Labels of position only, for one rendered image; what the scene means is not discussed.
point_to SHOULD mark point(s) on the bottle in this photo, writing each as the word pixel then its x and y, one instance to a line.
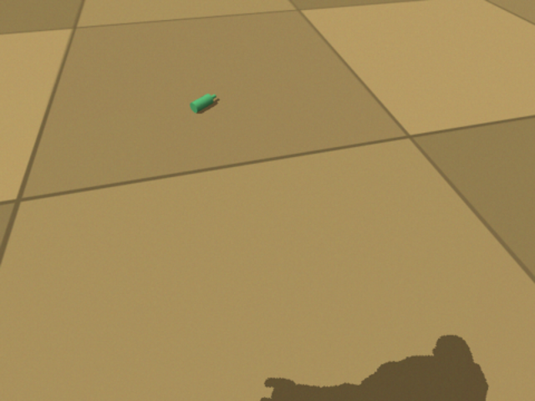
pixel 202 102

